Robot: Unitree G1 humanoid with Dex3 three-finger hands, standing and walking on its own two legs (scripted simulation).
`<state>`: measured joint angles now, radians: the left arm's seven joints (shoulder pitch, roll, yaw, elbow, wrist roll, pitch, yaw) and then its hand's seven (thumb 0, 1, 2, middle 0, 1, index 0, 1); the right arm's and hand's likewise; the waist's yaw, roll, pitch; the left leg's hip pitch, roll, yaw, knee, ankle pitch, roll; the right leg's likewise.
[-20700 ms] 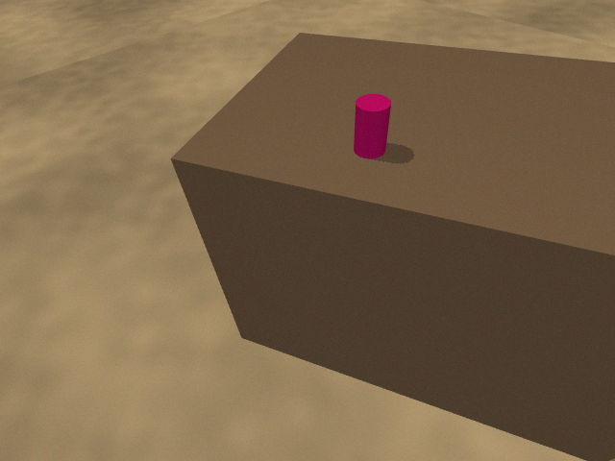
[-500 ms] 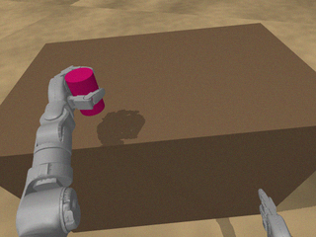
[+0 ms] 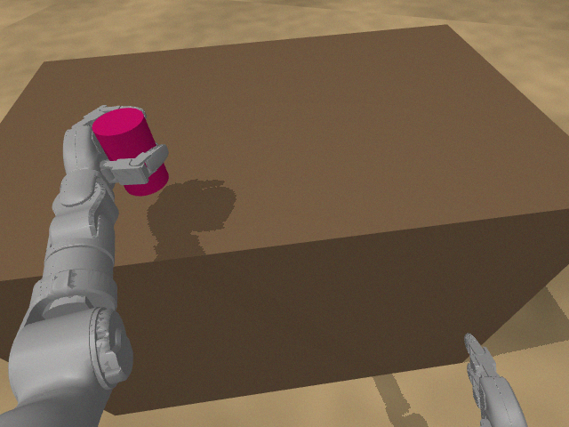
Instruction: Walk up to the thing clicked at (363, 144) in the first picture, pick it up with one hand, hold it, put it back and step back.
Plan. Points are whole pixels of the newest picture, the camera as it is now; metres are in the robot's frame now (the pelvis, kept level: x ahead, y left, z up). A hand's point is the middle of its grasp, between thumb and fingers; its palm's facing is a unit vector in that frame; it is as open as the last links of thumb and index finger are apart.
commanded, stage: crouch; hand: left
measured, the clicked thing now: (133, 153) +0.48 +0.20 +0.17
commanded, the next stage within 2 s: lower in 0.24 s
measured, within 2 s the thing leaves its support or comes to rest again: rests again in 0.72 s
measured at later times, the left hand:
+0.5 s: hand (142, 152) +0.51 +0.20 +0.15, palm faces +0.19 -0.98 +0.02, open 9.0 cm
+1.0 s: hand (150, 166) +0.52 +0.20 +0.11, palm faces +0.19 -0.98 +0.00, open 9.0 cm
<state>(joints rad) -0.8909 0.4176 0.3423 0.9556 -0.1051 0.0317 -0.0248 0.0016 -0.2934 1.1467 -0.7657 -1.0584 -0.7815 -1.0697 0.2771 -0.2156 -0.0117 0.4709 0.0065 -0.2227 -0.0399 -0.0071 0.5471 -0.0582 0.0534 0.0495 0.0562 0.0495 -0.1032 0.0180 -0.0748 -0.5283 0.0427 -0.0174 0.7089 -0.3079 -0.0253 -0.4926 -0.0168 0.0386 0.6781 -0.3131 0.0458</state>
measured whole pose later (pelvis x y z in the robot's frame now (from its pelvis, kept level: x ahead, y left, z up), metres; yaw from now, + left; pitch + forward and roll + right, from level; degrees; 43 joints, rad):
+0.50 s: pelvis +0.01 +0.01 -0.01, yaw -1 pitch +11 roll -2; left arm -0.96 0.47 0.37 1.10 -0.08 -0.07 -0.03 0.00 -0.29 1.15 -0.77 -1.06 -0.78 -1.07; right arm 0.28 -0.21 0.00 0.40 -0.01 -0.14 -0.03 -0.01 0.53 -0.06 0.05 0.05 0.06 0.05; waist -0.13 0.01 -0.09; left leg -0.63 0.05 -0.01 0.78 -0.35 -0.02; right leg -0.59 -0.01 0.05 0.73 -0.33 0.05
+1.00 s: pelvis +0.01 +0.01 -0.02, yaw -1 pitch +15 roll -2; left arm -0.92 0.47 0.38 1.07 -0.06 -0.15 -0.02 0.00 -0.29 1.14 -0.77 -1.06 -0.78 -1.07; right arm 0.31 -0.21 -0.01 0.27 -0.03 -0.08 -0.01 -0.01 0.51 -0.07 0.05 0.05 0.06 0.05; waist -0.15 0.01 -0.11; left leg -0.74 0.06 -0.02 0.87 -0.39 -0.02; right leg -0.69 0.00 0.04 0.81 -0.37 0.05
